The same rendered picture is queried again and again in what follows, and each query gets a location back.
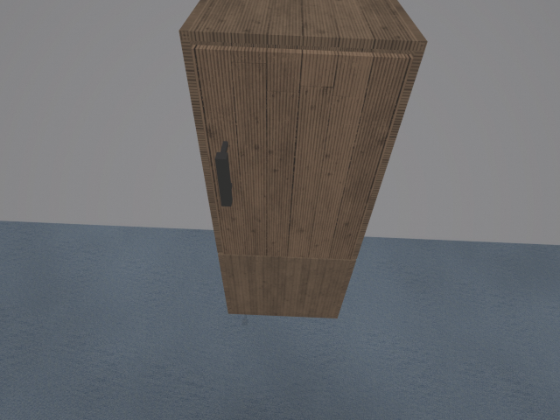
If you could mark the handle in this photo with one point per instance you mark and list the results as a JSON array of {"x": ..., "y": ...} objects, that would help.
[{"x": 223, "y": 174}]

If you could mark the cupboard door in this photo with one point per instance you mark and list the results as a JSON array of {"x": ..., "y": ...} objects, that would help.
[{"x": 307, "y": 131}]

